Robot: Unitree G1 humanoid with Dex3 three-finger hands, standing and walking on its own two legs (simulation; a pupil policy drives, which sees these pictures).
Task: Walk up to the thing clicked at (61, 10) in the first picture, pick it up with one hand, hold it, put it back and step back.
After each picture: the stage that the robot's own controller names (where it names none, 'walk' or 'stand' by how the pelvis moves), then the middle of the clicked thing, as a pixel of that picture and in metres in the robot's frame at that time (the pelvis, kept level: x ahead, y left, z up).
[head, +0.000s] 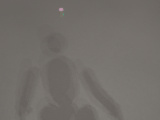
stand; (61, 12) +2.11 +0.33 -0.72
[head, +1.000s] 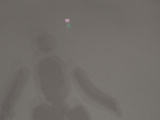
walk; (67, 23) +1.98 +0.19 -0.71
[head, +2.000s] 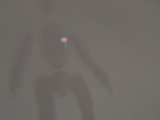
walk; (63, 42) +1.38 +0.16 -0.72
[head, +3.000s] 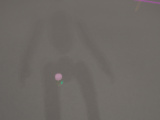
walk; (58, 79) +0.87 +0.21 -0.71
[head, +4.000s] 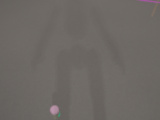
walk; (55, 112) +0.51 +0.24 -0.69
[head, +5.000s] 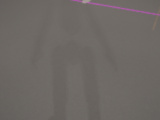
stand; out of the picture +0.31 +0.21 -0.70
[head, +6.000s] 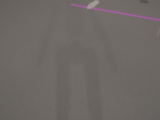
stand; out of the picture +0.30 +0.19 -0.73
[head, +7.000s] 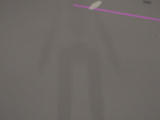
stand; out of the picture +0.31 +0.20 -0.73
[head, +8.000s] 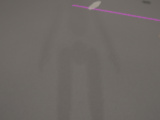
stand; out of the picture +0.30 +0.21 -0.73
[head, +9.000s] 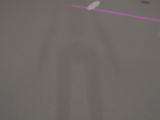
go down; out of the picture +0.29 +0.21 -0.73
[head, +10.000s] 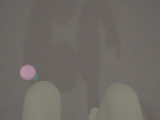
go down; (29, 74) +0.38 +0.22 -0.34
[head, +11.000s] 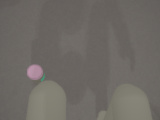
approach; (36, 74) +0.38 +0.22 -0.31
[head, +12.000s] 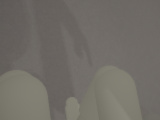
close in; out of the picture +0.38 +0.26 -0.22
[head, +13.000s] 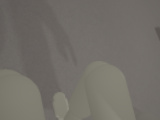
close; out of the picture +0.37 +0.27 -0.22
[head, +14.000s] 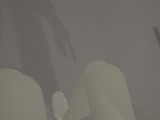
lift; out of the picture +0.36 +0.26 -0.22
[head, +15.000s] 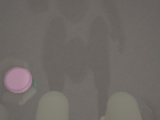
lift; (22, 84) +0.31 +0.21 -0.03
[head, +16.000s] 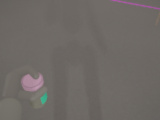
hold; (35, 90) +0.33 +0.17 +0.01
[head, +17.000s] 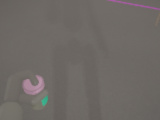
hold; (36, 93) +0.32 +0.17 +0.00
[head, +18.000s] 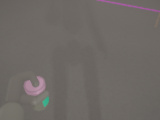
hold; (37, 93) +0.32 +0.17 +0.00
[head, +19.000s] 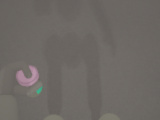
crouch; (30, 82) +0.36 +0.19 -0.06
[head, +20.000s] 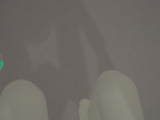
lower; out of the picture +0.41 +0.25 -0.16
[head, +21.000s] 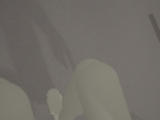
lower; out of the picture +0.41 +0.28 -0.22
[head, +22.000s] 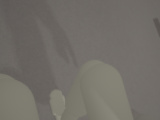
lower; out of the picture +0.40 +0.28 -0.22
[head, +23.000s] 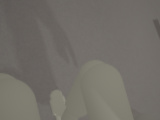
lower; out of the picture +0.40 +0.28 -0.22
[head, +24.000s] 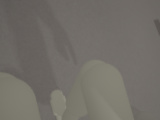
lower; out of the picture +0.39 +0.28 -0.22
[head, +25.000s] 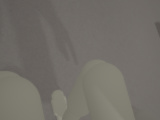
open; out of the picture +0.38 +0.26 -0.23
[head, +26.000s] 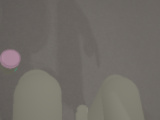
stand; (9, 62) +0.40 +0.24 -0.25
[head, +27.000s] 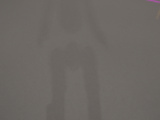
stand; out of the picture +0.34 +0.19 -0.63
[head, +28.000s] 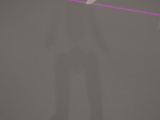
stand; out of the picture +0.34 +0.19 -0.67
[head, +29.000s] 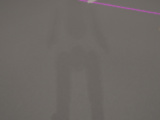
stand; out of the picture +0.34 +0.19 -0.67
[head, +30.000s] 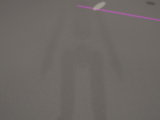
walk; out of the picture +0.36 +0.19 -0.72
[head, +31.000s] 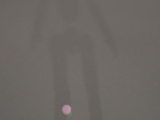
walk; (66, 111) +0.43 +0.11 -0.70
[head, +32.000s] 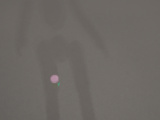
walk; (55, 81) +0.68 +0.21 -0.70
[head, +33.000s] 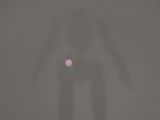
stand; (69, 65) +0.99 +0.19 -0.70
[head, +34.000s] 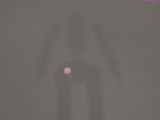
stand; (67, 73) +0.97 +0.17 -0.73
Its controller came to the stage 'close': yes
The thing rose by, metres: 0.71
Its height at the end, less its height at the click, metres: +0.00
